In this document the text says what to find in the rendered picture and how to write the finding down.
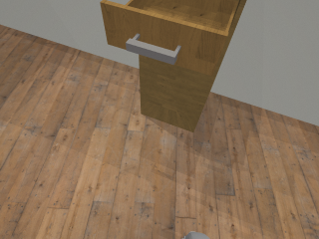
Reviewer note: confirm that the drawer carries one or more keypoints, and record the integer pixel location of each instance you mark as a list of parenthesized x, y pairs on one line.
[(200, 27)]

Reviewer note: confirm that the cabinet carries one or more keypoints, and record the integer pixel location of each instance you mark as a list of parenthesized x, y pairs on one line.
[(177, 95)]

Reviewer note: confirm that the handle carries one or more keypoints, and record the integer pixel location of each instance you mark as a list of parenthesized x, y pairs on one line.
[(152, 51)]

